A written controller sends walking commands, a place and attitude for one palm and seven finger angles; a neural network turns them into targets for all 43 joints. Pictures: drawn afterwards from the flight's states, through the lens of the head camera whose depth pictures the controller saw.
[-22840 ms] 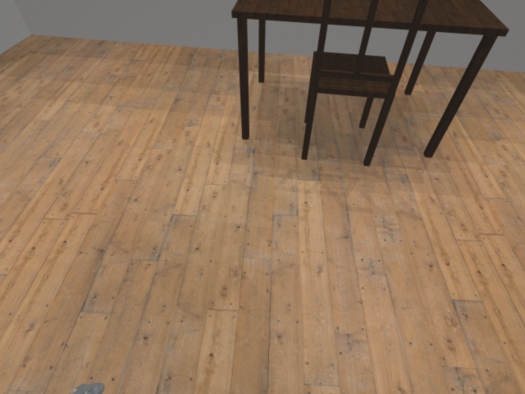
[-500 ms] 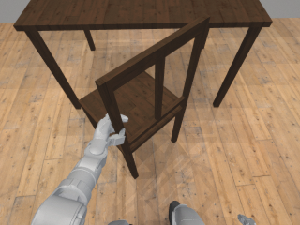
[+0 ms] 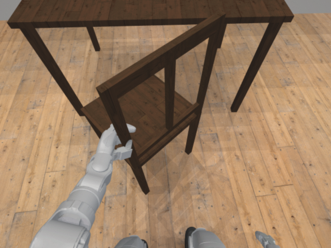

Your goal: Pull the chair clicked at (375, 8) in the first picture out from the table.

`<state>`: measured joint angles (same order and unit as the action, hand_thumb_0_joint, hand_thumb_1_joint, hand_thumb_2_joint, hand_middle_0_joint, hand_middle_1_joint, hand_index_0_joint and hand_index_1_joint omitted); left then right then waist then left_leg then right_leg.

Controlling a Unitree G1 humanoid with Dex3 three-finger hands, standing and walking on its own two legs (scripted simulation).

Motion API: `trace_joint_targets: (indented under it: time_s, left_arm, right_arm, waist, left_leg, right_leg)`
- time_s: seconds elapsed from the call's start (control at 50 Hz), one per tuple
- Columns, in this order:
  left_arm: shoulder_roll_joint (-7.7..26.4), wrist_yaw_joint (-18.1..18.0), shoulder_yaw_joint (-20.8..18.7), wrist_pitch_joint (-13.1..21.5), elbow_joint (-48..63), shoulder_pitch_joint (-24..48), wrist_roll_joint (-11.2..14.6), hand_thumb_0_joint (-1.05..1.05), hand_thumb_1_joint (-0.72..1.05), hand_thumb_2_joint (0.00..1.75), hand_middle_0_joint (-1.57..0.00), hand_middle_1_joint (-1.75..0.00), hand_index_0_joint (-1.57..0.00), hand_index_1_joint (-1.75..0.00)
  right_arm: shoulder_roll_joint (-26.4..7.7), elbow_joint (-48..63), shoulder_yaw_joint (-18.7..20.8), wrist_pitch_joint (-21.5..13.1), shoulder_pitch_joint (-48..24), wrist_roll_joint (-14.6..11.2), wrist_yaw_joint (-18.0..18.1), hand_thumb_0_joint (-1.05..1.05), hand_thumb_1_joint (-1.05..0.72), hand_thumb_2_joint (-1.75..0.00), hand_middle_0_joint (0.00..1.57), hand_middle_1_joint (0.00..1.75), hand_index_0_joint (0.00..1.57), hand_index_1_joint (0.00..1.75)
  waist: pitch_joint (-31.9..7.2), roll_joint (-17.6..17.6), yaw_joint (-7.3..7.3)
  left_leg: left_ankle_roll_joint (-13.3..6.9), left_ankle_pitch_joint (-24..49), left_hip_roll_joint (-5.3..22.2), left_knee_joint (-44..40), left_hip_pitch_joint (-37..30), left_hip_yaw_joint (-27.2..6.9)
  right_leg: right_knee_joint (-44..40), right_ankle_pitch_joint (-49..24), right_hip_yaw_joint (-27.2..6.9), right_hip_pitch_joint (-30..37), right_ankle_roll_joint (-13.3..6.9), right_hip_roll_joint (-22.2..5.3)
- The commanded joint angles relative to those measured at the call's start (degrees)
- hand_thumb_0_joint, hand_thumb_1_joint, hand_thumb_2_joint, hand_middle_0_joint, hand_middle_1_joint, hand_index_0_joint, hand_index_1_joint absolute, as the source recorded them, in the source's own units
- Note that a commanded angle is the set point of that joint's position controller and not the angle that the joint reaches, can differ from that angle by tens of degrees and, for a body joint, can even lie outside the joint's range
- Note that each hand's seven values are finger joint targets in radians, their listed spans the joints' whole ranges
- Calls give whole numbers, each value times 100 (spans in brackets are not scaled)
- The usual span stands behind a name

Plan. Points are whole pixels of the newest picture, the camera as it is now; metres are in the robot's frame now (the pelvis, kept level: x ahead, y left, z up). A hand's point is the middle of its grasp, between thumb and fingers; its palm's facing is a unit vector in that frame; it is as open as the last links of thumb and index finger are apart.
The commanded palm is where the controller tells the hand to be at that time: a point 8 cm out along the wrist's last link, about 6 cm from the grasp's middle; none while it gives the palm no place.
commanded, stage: step backward, pulling the chair out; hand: left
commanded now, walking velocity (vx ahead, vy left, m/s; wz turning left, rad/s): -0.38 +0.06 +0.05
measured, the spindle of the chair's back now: (169, 100) +0.53 -0.01 -0.05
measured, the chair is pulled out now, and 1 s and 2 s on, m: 0.36 0.44 0.51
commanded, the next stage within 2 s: none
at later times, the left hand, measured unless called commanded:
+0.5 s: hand (128, 158) +0.34 +0.11 -0.05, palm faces -0.07 -0.96 -0.28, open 6.1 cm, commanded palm +0.32 +0.15 -0.04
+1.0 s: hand (128, 179) +0.28 +0.10 -0.05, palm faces -0.05 -0.96 -0.27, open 6.1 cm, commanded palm +0.26 +0.15 -0.04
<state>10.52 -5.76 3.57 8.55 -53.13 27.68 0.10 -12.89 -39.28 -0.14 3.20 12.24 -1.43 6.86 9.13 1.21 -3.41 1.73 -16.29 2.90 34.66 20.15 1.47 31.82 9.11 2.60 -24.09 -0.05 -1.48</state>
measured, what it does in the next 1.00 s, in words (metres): steps on the spot: right foot, then left foot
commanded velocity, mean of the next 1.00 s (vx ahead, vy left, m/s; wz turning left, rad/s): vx -0.38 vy -0.02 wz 0.06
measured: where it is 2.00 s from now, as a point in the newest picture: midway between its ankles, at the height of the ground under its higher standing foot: outside the picture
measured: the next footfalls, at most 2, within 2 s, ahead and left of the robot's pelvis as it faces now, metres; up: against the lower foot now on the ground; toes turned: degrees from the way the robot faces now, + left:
right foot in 0.30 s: -0.01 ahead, -0.13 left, +0.00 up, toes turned -3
left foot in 0.58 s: -0.01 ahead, +0.14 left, +0.00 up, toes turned +0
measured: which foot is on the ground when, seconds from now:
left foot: down 0.00-0.44, up 0.46-0.56, down 0.58-0.86, up 0.88-1.00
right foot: down 0.00-0.22, up 0.24-0.28, down 0.30-1.00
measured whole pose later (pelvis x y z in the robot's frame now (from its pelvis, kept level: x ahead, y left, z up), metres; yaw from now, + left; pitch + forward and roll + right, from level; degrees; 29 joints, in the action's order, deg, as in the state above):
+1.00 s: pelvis -0.09 -0.02 +0.01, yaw +3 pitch +3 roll +1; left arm 9.6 -6.3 0.7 7.2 -54.7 28.8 0.5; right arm -14.6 -40.1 -0.6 2.6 10.5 -2.0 6.5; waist 8.8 3.0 -5.2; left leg 2.1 -25.9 0.5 41.9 20.6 -2.4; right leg 28.4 7.2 4.9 -24.0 -1.8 -2.1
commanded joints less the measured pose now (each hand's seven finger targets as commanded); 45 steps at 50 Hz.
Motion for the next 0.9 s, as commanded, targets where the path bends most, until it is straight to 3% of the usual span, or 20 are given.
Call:
trace_joint_targets:
  time_s: [0.0, 0.04, 0.08, 0.12, 0.18, 0.24, 0.3, 0.34, 0.38, 0.42, 0.48, 0.52, 0.58, 0.62, 0.66, 0.72, 0.78, 0.82, 0.86, 0.88]
  left_arm:
    - [717, -10, -307, 539, 983, 1547, 127, 0, 90, 90, -50, -145, -50, -145]
    - [861, -15, -418, 452, 746, 1306, 150, 0, 90, 90, -50, -145, -50, -145]
    - [713, 5, -348, 372, 758, 1361, 120, 0, 90, 90, -50, -145, -50, -145]
    - [612, 20, -322, 347, 901, 1321, 142, 0, 90, 90, -50, -145, -50, -145]
    - [374, 61, -124, 430, 1326, 1446, 145, 0, 90, 90, -50, -145, -50, -145]
    - [483, 68, -284, 485, 1380, 1581, 104, 0, 90, 90, -50, -145, -50, -145]
    - [388, 56, -180, 632, 1308, 1650, -12, 0, 90, 90, -50, -145, -50, -145]
    - [729, 22, -397, 672, 1208, 1523, 5, 0, 90, 90, -50, -145, -50, -145]
    - [742, 23, -353, 682, 1145, 1411, 92, 0, 90, 90, -50, -145, -50, -145]
    - [923, 13, -479, 632, 1010, 1292, 135, 0, 90, 90, -50, -145, -50, -145]
    - [930, 13, -559, 440, 916, 1137, 118, 0, 90, 90, -50, -145, -50, -145]
    - [844, 21, -533, 352, 977, 1100, 140, 0, 90, 90, -50, -145, -50, -145]
    - [593, 68, -277, 351, 1185, 1153, 230, 0, 90, 90, -50, -145, -50, -145]
    - [419, 96, -128, 415, 1573, 1555, 173, 0, 90, 90, -50, -145, -50, -145]
    - [470, 99, -251, 433, 1610, 1352, 112, 0, 90, 90, -50, -145, -50, -145]
    - [428, 103, -247, 479, 1678, 1285, 87, 0, 90, 90, -50, -145, -50, -145]
    - [639, 47, -379, 550, 1641, 1343, 60, 0, 90, 90, -50, -145, -50, -145]
    - [869, -7, -461, 568, 1493, 1328, 129, 0, 90, 90, -50, -145, -50, -145]
    - [1013, -4, -568, 461, 991, 1075, 155, 0, 90, 90, -50, -145, -50, -145]
    - [896, 2, -505, 384, 888, 1166, 142, 0, 90, 90, -50, -145, -50, -145]
  right_arm:
    - [-844, 410, 329, -188, 210, -40, 117, 0, -90, -90, 20, 30, 20, 30]
    - [-890, 409, 305, -199, 185, -67, 143, 0, -90, -90, 20, 30, 20, 30]
    - [-846, 396, 227, -181, 133, -54, 139, 0, -90, -90, 20, 30, 20, 30]
    - [-874, 424, 205, -157, 89, -37, 168, 0, -90, -90, 20, 30, 20, 30]
    - [-902, 705, 203, -63, -157, 48, 126, 0, -90, -90, 20, 30, 20, 30]
    - [-814, 609, 244, -111, -45, 116, 8, 0, -90, -90, 20, 30, 20, 30]
    - [-857, 443, 287, -198, 246, 125, -136, 0, -90, -90, 20, 30, 20, 30]
    - [-920, 464, 336, -210, 276, 46, -98, 0, -90, -90, 20, 30, 20, 30]
    - [-837, 534, 326, -207, 198, -37, -26, 0, -90, -90, 20, 30, 20, 30]
    - [-826, 547, 296, -243, 16, -59, 40, 0, -90, -90, 20, 30, 20, 30]
    - [-849, 505, 210, -233, -41, -29, 85, 0, -90, -90, 20, 30, 20, 30]
    - [-897, 479, 199, -200, -27, -21, 131, 0, -90, -90, 20, 30, 20, 30]
    - [-1018, 600, 272, -72, 37, -56, 141, 0, -90, -90, 20, 30, 20, 30]
    - [-904, 707, 225, 7, -38, 23, 115, 0, -90, -90, 20, 30, 20, 30]
    - [-859, 735, 265, 43, 4, 76, 18, 0, -90, -90, 20, 30, 20, 30]
    - [-819, 765, 279, -8, -24, 115, -107, 0, -90, -90, 20, 30, 20, 30]
    - [-836, 709, 319, -69, 55, 60, -102, 0, -90, -90, 20, 30, 20, 30]
    - [-829, 700, 340, -115, 106, -58, -22, 0, -90, -90, 20, 30, 20, 30]
    - [-858, 574, 326, -188, 83, -88, 17, 0, -90, -90, 20, 30, 20, 30]
    - [-831, 539, 275, -211, 65, -78, 13, 0, -90, -90, 20, 30, 20, 30]
  waist:
    - [-3125, -452, 34]
    - [-2980, -794, 106]
    - [-2914, -1032, 106]
    - [-2942, -857, 81]
    - [-2636, 854, 163]
    - [-2555, 858, 166]
    - [-2833, 744, 60]
    - [-3112, 344, -5]
    - [-3202, -177, -15]
    - [-3101, -539, 74]
    - [-2986, -829, 141]
    - [-2983, -951, 125]
    - [-2958, -467, 104]
    - [-3025, 455, 19]
    - [-3059, 889, 57]
    - [-2699, 1105, 135]
    - [-2826, 589, 87]
    - [-3068, -431, 23]
    - [-2948, -905, 146]
    - [-2889, -950, 182]
  left_leg:
    - [86, 836, 267, 401, -670, -256]
    - [65, -605, -16, 697, -419, -334]
    - [18, -695, 20, 476, -291, -498]
    - [-54, 349, 188, -384, -541, -510]
    - [-534, 2546, 1218, -1336, -447, -1223]
    - [-767, 3926, 1533, -963, -958, -1359]
    - [-546, 5302, 1281, -171, -1973, -1102]
    - [-234, 4670, 970, -10, -1647, -753]
    - [5, 2633, 573, 147, -952, -423]
    - [91, 39, 150, 631, -457, -361]
    - [52, -617, 59, 639, -75, -660]
    - [35, -40, 147, 42, -181, -656]
    - [-185, 2916, 719, -936, -930, -806]
    - [-313, 4329, 984, -847, -1357, -1008]
    - [-470, 4882, 1193, -844, -1546, -1131]
    - [-609, 4456, 1346, -781, -1247, -1148]
    - [-382, 3791, 1056, -332, -978, -886]
    - [21, 1651, 337, 263, -588, -329]
    - [70, -1105, -167, 1304, -248, -402]
    - [32, -1370, -139, 1551, -81, -593]
  right_leg:
    - [-568, -3077, -1000, 1783, -521, -1441]
    - [-979, -2592, -1182, 1645, -661, -1736]
    - [-951, -2321, -963, 1789, -625, -1715]
    - [-698, -2182, -600, 1875, -382, -1331]
    - [507, -425, -136, 1529, 61, -299]
    - [676, 840, -221, 987, -44, -203]
    - [-332, -750, -325, 1109, -128, -303]
    - [-464, -2716, -375, 1831, -205, -510]
    - [-407, -3736, -729, 2316, -431, -1077]
    - [-733, -3949, -1053, 2218, -663, -1644]
    - [-706, -3699, -896, 2339, -727, -1811]
    - [-505, -4058, -731, 2579, -612, -1661]
    - [-236, -3087, -351, 2272, -139, -888]
    - [135, -2574, -229, 1895, -31, -552]
    - [406, -849, -238, 1543, -49, -337]
    - [294, 239, -241, 1387, -115, -259]
    - [-183, -1537, -358, 1934, -174, -428]
    - [-599, -2908, -856, 2185, -444, -1196]
    - [-1235, -2743, -1358, 1839, -801, -1892]
    - [-1246, -2379, -1314, 1827, -864, -2016]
